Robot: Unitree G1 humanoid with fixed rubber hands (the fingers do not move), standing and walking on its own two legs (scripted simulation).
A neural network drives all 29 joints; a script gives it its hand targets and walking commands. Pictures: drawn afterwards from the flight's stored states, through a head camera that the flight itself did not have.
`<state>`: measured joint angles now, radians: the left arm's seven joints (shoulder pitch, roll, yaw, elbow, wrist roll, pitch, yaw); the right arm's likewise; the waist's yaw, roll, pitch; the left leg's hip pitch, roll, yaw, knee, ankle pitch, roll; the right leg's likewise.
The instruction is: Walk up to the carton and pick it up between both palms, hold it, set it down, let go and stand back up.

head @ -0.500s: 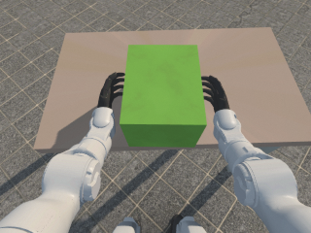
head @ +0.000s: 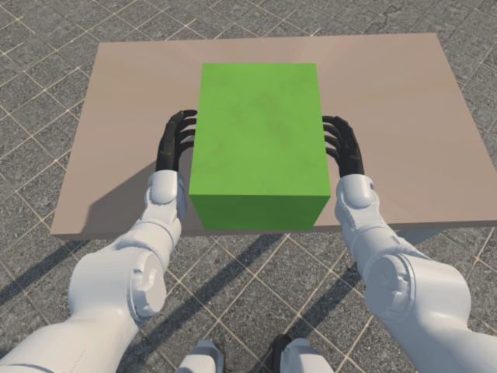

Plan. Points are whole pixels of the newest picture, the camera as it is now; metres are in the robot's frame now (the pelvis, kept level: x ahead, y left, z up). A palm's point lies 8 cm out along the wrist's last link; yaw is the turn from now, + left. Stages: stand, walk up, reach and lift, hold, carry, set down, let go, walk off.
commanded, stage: reach and lift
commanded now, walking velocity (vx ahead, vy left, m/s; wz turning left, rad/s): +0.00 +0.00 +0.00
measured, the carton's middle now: (258, 149) +0.48 +0.02 -0.02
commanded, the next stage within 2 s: none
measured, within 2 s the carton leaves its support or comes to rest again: leaves its support in 1.60 s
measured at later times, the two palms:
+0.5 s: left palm (171, 161) +0.43 +0.16 +0.01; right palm (347, 166) +0.44 -0.13 +0.00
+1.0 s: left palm (171, 161) +0.43 +0.16 +0.01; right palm (346, 167) +0.44 -0.13 +0.00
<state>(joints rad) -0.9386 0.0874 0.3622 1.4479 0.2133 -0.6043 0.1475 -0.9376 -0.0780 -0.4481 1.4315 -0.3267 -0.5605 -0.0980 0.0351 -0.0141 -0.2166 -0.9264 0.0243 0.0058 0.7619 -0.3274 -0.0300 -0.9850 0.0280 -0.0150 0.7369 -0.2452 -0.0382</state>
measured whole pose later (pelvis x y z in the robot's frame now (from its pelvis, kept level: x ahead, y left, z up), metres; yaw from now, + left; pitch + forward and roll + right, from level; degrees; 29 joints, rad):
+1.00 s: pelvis +0.00 +0.00 +0.00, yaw +0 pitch +28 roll +0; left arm -0.92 0.08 0.38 1.42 0.23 -0.59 0.18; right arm -0.94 -0.05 -0.47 1.43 -0.36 -0.56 -0.15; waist 0.03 -0.01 -0.22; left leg -0.92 0.03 0.01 0.76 -0.33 -0.03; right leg -0.98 0.03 -0.02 0.73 -0.24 -0.04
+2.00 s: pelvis +0.00 +0.00 +0.01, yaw -1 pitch +21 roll +0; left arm -0.83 0.04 0.28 1.39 0.02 -0.49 0.18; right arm -0.85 -0.04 -0.23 1.33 -0.13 -0.36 -0.15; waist 0.01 0.00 -0.27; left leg -0.78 0.04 0.00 0.73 -0.33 -0.03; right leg -0.83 0.04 -0.02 0.69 -0.23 -0.04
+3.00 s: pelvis +0.00 +0.03 +0.05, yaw +1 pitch -4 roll -1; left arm -0.71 -0.04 0.26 0.59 0.29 0.35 0.10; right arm -0.72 -0.01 -0.18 0.83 0.02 0.15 -0.14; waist -0.04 0.00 -0.04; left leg -0.12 0.00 0.00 0.42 -0.23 0.01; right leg -0.13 0.01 -0.02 0.31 -0.11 0.00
